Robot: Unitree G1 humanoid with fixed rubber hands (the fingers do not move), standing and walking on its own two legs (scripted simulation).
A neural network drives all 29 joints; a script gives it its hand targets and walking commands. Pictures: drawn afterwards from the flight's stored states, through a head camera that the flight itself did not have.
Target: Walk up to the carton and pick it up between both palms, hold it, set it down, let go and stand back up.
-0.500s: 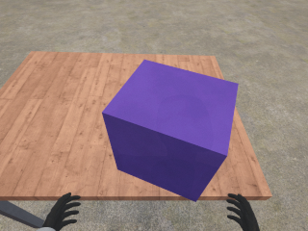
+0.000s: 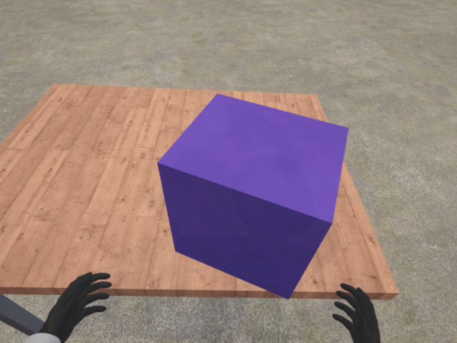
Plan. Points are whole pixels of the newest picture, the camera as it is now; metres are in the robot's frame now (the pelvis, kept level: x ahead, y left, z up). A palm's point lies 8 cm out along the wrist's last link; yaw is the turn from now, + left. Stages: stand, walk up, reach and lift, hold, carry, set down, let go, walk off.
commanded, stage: reach and lift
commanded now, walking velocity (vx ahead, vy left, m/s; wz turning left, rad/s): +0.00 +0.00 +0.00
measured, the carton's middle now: (252, 196) +0.39 -0.01 +0.04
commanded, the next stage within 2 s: none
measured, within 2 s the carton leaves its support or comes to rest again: neither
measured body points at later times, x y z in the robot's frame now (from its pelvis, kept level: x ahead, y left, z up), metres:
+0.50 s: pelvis +0.00 +0.01 +0.00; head +0.00 +0.05 +0.44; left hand +0.16 +0.30 +0.00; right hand +0.15 -0.17 +0.00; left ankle +0.00 +0.10 -0.74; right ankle -0.01 -0.13 -0.74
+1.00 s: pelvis +0.02 +0.01 +0.00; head +0.02 +0.04 +0.45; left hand +0.23 +0.29 +0.05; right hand +0.20 -0.19 +0.04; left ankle +0.00 +0.10 -0.74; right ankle -0.01 -0.13 -0.74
